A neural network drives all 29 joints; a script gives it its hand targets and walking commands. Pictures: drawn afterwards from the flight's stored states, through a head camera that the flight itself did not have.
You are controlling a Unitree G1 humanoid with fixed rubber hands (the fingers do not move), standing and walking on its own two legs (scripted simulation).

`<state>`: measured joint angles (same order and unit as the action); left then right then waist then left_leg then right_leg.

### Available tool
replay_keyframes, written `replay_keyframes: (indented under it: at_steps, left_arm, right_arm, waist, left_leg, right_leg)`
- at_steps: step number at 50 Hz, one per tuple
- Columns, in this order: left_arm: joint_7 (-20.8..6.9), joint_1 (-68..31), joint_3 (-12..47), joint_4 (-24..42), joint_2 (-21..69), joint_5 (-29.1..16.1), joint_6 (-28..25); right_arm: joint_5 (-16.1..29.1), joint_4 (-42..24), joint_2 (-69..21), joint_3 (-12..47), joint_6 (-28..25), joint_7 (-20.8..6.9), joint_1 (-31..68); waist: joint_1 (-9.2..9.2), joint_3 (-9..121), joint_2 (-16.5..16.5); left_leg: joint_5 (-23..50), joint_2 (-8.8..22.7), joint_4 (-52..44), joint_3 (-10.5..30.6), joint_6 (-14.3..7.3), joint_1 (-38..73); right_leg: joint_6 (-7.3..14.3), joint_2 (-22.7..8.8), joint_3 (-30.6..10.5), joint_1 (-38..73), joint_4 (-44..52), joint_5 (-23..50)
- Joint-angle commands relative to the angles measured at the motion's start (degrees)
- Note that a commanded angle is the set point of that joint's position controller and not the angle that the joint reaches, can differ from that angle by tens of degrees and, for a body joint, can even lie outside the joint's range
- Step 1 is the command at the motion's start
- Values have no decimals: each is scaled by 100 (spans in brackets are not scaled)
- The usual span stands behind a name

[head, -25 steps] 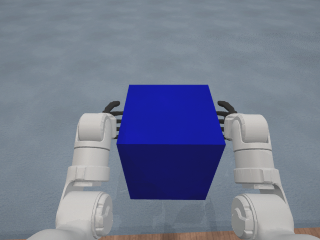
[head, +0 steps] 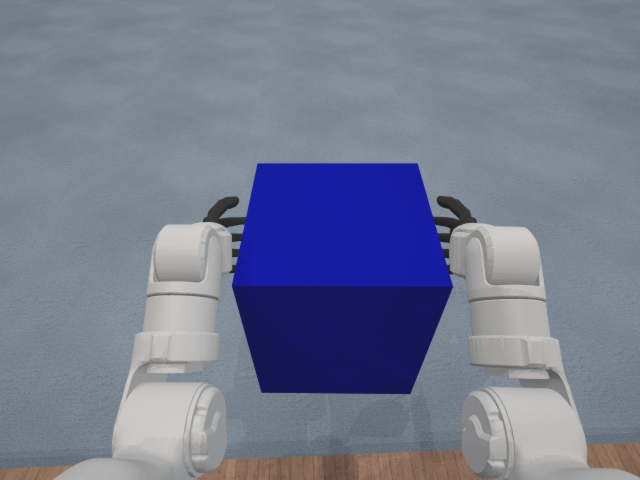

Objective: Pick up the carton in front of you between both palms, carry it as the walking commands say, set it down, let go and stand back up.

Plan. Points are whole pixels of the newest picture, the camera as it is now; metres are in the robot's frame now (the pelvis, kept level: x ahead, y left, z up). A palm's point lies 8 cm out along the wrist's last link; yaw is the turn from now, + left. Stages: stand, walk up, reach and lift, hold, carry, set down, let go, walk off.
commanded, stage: carry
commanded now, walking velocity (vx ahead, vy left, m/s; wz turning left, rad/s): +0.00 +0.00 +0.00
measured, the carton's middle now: (336, 282) +0.35 +0.00 +0.05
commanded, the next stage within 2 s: none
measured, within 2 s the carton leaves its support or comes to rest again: neither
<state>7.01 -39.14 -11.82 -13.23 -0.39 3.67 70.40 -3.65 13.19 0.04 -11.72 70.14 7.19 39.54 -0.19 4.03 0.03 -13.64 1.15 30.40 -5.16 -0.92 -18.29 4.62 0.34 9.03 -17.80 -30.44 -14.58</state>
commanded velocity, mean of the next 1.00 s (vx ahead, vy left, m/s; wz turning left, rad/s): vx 0.11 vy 0.00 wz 0.00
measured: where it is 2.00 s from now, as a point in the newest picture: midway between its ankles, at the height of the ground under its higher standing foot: (316, 414)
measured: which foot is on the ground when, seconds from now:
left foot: down 0.00-0.90, up 0.92-1.00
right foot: down 0.00-1.00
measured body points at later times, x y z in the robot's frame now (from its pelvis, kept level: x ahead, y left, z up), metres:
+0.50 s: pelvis +0.00 +0.00 +0.00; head -0.02 -0.01 +0.45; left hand +0.35 +0.15 +0.12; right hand +0.36 -0.15 +0.12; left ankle +0.02 +0.11 -0.73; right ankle +0.02 -0.07 -0.73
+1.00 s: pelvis +0.01 +0.00 +0.00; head -0.01 +0.00 +0.45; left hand +0.36 +0.16 +0.12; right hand +0.37 -0.14 +0.12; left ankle +0.01 +0.11 -0.71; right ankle +0.02 -0.07 -0.73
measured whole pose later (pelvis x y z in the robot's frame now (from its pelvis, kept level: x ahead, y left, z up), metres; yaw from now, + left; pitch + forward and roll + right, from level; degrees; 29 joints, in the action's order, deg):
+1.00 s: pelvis +0.01 +0.00 +0.00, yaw +0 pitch +3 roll +1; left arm 7.2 -38.6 -10.0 -14.7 0.3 4.0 70.5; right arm -2.8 14.0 0.9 -12.7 70.6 7.1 38.5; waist -2.0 6.5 -1.2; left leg -24.5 1.1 44.7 -4.1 -3.2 -24.4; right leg 5.4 -0.1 9.3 -17.9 -30.1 -15.4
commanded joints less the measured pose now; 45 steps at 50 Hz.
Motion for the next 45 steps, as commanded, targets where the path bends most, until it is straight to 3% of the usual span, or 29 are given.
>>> replay_keyframes:
  at_steps: [1, 40, 41, 43, 45]
  left_arm:
    - [-1391, -4327, 3175, 738, 6443, -2484, -176]
    - [-1400, -4368, 3136, 681, 6465, -2503, -181]
    - [-1399, -4377, 3142, 680, 6458, -2507, -182]
    - [-1393, -4332, 3145, 680, 6431, -2495, -182]
    - [-1376, -4337, 3109, 678, 6391, -2461, -185]
  right_arm:
    - [2424, -596, -6480, 3197, -152, -1327, 4137]
    - [2403, -534, -6469, 3133, -147, -1323, 4150]
    - [2405, -536, -6471, 3141, -149, -1323, 4140]
    - [2419, -582, -6471, 3145, -148, -1323, 4205]
    - [2428, -544, -6427, 3122, -134, -1333, 4250]
  waist:
    - [-17, 2245, -42]
    - [-40, 2207, -40]
    - [-46, 2266, -56]
    - [-115, 2105, -255]
    - [-241, 1618, -686]
  left_leg:
    - [903, 645, -259, 641, -200, 684]
    - [715, 656, -332, 619, -163, 649]
    - [397, 619, -353, 587, -169, 671]
    - [-683, 357, -40, 328, -190, 327]
    - [-1515, -2, 738, -83, -182, -845]
  right_leg:
    - [-29, -960, -928, 922, 429, 1526]
    - [-36, -970, -929, 864, 565, 1331]
    - [-13, -954, -934, 864, 637, 868]
    - [135, -1024, -1195, 872, 1039, -1003]
    - [522, -1483, -2131, 1180, 1606, -2627]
